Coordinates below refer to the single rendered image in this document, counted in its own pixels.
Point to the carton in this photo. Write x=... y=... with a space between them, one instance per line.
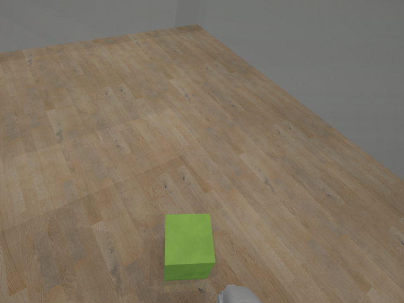
x=189 y=250

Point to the robot right thigh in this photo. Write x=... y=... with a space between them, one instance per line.
x=237 y=294

